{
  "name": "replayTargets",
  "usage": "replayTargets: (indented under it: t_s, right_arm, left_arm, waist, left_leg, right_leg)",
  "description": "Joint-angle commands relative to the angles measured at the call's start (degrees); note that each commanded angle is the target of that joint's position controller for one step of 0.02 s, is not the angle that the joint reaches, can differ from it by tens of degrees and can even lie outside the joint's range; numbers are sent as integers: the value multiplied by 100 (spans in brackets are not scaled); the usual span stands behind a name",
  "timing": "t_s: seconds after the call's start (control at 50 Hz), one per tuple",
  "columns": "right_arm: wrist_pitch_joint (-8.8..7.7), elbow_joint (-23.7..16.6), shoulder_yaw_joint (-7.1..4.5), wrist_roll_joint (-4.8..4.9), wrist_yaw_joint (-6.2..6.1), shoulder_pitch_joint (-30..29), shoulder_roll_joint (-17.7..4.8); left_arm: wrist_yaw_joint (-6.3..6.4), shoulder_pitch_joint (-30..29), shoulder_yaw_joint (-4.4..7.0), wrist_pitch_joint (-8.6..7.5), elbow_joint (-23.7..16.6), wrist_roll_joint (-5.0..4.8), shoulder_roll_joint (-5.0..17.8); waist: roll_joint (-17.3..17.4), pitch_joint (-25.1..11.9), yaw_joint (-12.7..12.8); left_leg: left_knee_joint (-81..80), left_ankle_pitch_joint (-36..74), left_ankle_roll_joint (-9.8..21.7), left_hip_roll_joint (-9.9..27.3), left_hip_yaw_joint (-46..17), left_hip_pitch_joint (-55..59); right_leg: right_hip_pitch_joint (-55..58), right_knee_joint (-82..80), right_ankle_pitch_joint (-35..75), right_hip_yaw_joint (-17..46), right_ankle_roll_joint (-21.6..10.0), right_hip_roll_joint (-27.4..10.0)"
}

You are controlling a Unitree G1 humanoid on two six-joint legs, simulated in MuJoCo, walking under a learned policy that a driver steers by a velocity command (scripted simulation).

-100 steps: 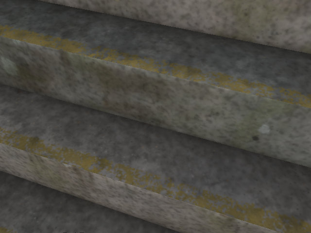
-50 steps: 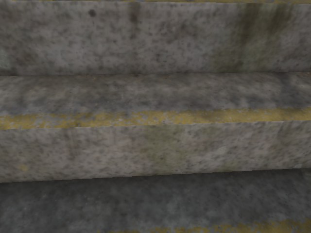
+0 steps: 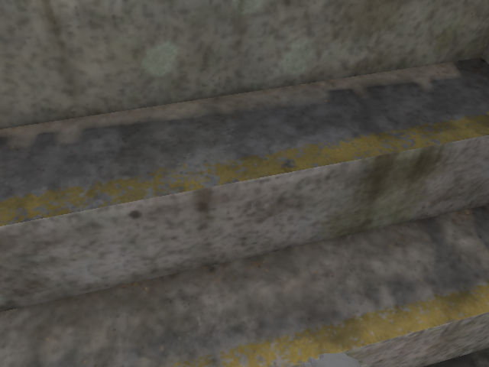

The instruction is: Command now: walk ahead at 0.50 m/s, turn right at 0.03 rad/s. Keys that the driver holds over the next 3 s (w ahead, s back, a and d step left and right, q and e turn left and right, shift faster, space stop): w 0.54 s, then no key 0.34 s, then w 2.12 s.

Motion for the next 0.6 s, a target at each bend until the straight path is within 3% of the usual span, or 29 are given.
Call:
replayTargets:
  t_s: [0.02,0.06,0.08,0.1,0.12,0.14,0.16,0.18,0.2,0.22,0.24,0.26,0.28,0.3,0.32,0.34,0.36,0.38,0.42,0.44,0.46,0.48,0.5,0.54,0.56,0.6]
  right_arm:
    - [-388,-390,-9,114,-94,-277,-365]
    - [-314,-238,-12,174,-133,376,-352]
    - [-232,-81,19,274,-191,684,-234]
    - [-161,-80,-27,237,-272,962,-341]
    - [-78,-276,-99,351,-327,785,-625]
    - [-31,-335,-61,325,-367,858,-588]
    - [-85,-444,-119,259,-367,1145,-868]
    - [-277,-562,-223,198,-172,1092,-1393]
    - [-388,-805,-290,323,40,631,-1522]
    - [-508,-1133,-352,440,234,185,-1628]
    - [-518,-1356,-434,243,407,-630,-1356]
    - [-433,-1744,-440,-62,403,-1130,-761]
    - [-283,-2332,-300,-157,252,-1609,-48]
    - [-122,-2745,-111,-216,109,-1620,430]
    - [83,-2758,29,-224,3,-1184,577]
    - [254,-2640,90,-173,-83,-716,579]
    - [293,-2459,83,-189,-109,-589,439]
    - [341,-2394,120,-62,-137,-501,516]
    - [445,-2359,153,66,-140,-877,529]
    - [509,-2321,171,75,-130,-929,499]
    - [504,-2322,161,50,-107,-978,453]
    - [526,-2403,174,91,-127,-1295,458]
    - [534,-2548,153,72,-163,-1629,414]
    - [555,-2711,95,4,-161,-2117,246]
    - [537,-2788,110,-30,-165,-2457,288]
    - [478,-3058,141,-95,-172,-3003,386]
  left_arm:
    - [132,-1506,-180,-93,-1332,-74,-329]
    - [91,-2002,-288,44,-1715,-42,-451]
    - [93,-2271,-330,82,-1901,-88,-399]
    - [56,-2393,-329,136,-1956,-91,-444]
    - [13,-2337,-490,204,-1902,-335,-673]
    - [14,-1808,-495,270,-1681,-474,-710]
    - [3,-1075,-295,373,-1279,-638,-450]
    - [38,494,-81,356,-991,-441,-73]
    - [156,1357,121,287,-742,-274,293]
    - [295,1707,373,378,-633,-105,867]
    - [437,1370,528,545,-520,-254,1150]
    - [353,660,608,562,-511,-320,1145]
    - [292,13,655,424,-234,-252,1210]
    - [279,-142,596,256,232,-179,925]
    - [186,-174,403,106,676,-188,269]
    - [137,-230,265,64,874,-86,-131]
    - [145,110,189,-21,1077,-126,-380]
    - [132,342,179,-118,1271,-138,-349]
    - [133,749,204,-294,1496,-230,-164]
    - [127,885,225,-336,1531,-266,-37]
    - [103,905,270,-430,1473,-227,85]
    - [84,1161,336,-508,1536,-243,339]
    - [98,1361,399,-561,1534,-247,493]
    - [128,1726,448,-610,1538,-233,435]
    - [125,1911,413,-596,1547,-191,227]
    - [184,2268,484,-619,1591,-179,335]
  waist:
    - [381,1066,89]
    - [267,1044,-196]
    - [331,1134,-268]
    - [465,783,-466]
    - [575,379,-456]
    - [823,-322,-314]
    - [945,-1110,-202]
    - [1677,-2083,460]
    - [1475,-2656,859]
    - [416,-3008,1076]
    - [-895,-2571,1141]
    - [-294,-1935,872]
    - [-161,-1079,384]
    - [130,70,-121]
    - [268,785,-640]
    - [354,901,-965]
    - [838,871,-842]
    - [603,911,-876]
    - [463,935,-728]
    - [436,930,-711]
    - [449,680,-721]
    - [175,571,-579]
    - [89,542,-438]
    - [29,554,-209]
    - [-74,568,-60]
    - [-103,664,143]
  left_leg:
    - [-1692,2241,921,1849,-1455,342]
    - [-2133,2469,875,1540,-1177,486]
    - [-2446,3262,784,1420,-993,275]
    - [-2538,4295,795,1475,-960,724]
    - [-2890,5455,763,1375,-407,158]
    - [-2371,7564,905,1399,-332,-183]
    - [-1503,9689,970,1532,-405,429]
    - [98,11787,1012,1880,-373,853]
    - [1564,11064,761,1521,-496,-388]
    - [3078,9809,639,976,-483,-1143]
    - [5924,4172,518,-182,-436,-2422]
    - [8954,2110,380,-235,-1170,-3492]
    - [10470,1719,308,-199,-1327,-4375]
    - [10843,1321,348,-119,-1337,-4980]
    - [10490,1370,410,40,-1514,-4981]
    - [10641,1427,357,3,-1420,-4878]
    - [9960,1813,293,69,-1269,-4744]
    - [9619,1716,174,29,-1240,-4861]
    - [9473,1887,71,46,-1108,-4948]
    - [9103,1994,17,129,-826,-4988]
    - [9319,2185,78,143,-596,-4714]
    - [9937,1838,132,151,-353,-5022]
    - [10161,1700,163,259,-484,-5442]
    - [10092,1485,195,453,-462,-5885]
    - [10514,1225,216,481,-451,-6202]
    - [10579,655,180,652,-492,-6732]
  right_leg:
    - [-1593,421,-514,-259,-73,-588]
    - [-1297,-884,-702,-863,-54,-804]
    - [-527,-2045,-680,-1012,-139,-905]
    - [-161,-2421,-614,-1204,-131,-860]
    - [1736,-4537,-1618,-1636,-221,-652]
    - [3511,-5096,-1640,-1766,-188,-260]
    - [4301,-5308,-1972,-2279,-44,312]
    - [5486,-5464,-1897,-1813,-218,392]
    - [6729,-5828,-1857,-197,-652,-269]
    - [7193,-7139,-3048,1748,-914,-1062]
    - [6693,-9270,-4056,3834,-1399,-1760]
    - [5776,-10032,-4176,4452,-1375,-2006]
    - [5091,-10202,-4155,4116,-1180,-2203]
    - [4208,-10233,-4109,3385,-872,-2238]
    - [3470,-10105,-3478,2436,-444,-2073]
    - [3181,-10101,-2479,1736,-167,-1955]
    - [3675,-9827,-1606,1166,-49,-1628]
    - [3806,-9860,-1134,775,-132,-1610]
    - [3966,-10086,-765,580,-294,-1610]
    - [4067,-10250,-790,436,-328,-1609]
    - [4061,-10416,-416,400,-486,-1641]
    - [4432,-10747,-438,591,-651,-1788]
    - [4928,-10965,-688,797,-674,-1890]
    - [5611,-11196,-1005,859,-663,-1956]
    - [5951,-11279,-846,907,-723,-2054]
    - [6678,-11533,-654,919,-722,-2246]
